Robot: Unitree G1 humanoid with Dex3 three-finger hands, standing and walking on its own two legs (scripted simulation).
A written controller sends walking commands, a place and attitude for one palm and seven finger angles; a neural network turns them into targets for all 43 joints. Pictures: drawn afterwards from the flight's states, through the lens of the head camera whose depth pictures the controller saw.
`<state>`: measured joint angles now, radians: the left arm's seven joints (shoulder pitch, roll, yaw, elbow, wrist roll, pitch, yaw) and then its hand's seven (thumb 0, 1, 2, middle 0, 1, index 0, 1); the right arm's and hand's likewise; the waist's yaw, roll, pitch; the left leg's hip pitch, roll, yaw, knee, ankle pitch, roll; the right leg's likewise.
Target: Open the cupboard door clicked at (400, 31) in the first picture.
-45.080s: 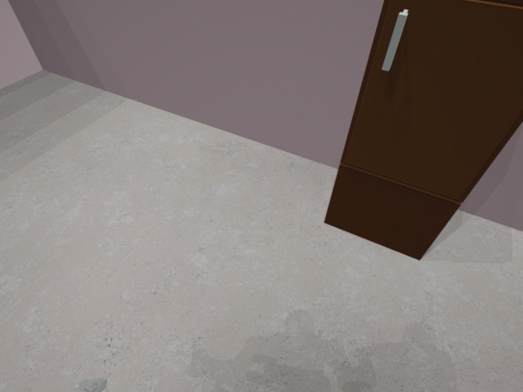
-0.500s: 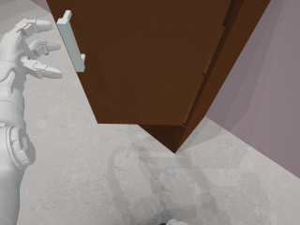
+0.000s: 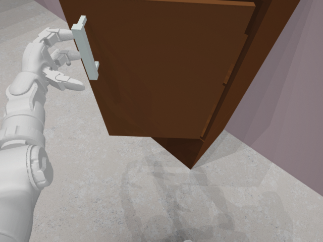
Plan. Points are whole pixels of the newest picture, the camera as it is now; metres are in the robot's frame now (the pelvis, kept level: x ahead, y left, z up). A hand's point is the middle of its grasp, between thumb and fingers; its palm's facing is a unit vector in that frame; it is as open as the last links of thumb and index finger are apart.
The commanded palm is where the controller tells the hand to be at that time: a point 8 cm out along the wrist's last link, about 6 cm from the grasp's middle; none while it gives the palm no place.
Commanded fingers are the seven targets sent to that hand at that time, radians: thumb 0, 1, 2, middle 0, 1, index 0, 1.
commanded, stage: slide the fingers in behind the handle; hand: left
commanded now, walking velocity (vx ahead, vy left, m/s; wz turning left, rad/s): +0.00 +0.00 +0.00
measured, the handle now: (88, 49) +0.55 +0.15 +0.15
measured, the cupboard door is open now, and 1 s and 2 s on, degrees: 40 40 40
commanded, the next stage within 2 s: close the thumb around the handle in 1.24 s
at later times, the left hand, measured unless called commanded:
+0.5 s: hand (85, 62) +0.50 +0.15 +0.16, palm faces -0.11 -0.99 +0.01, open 14.0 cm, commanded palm +0.48 +0.20 +0.15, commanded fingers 0.00 -0.50 0.30 -0.30 -1.20 -0.30 -1.20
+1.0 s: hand (94, 64) +0.49 +0.13 +0.16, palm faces -0.09 -1.00 -0.02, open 14.0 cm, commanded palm +0.47 +0.18 +0.15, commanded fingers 0.00 -0.50 0.30 -0.30 -1.20 -0.30 -1.20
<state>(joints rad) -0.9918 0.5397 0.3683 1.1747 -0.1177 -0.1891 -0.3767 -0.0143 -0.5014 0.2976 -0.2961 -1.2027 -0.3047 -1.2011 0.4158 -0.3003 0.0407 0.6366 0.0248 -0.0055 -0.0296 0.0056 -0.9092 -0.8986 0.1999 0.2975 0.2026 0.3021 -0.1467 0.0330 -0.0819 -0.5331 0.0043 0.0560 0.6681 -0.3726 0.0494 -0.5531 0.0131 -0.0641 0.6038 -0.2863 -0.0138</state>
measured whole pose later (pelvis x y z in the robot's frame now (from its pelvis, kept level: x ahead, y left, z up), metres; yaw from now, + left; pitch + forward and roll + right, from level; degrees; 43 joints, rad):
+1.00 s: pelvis -0.01 -0.02 +0.00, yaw +0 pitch +12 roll -1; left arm -1.01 0.43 0.31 1.17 -0.11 -0.21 -0.25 -0.01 -0.50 0.30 -0.29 -1.20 -0.29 -1.20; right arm 0.41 -0.29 0.04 0.66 0.03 -0.04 -0.02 0.01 -0.91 -0.90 0.20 0.30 0.20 0.30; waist -0.13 0.04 -0.06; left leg -0.51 0.01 0.05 0.65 -0.35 0.03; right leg -0.54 0.02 -0.06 0.62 -0.28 -0.04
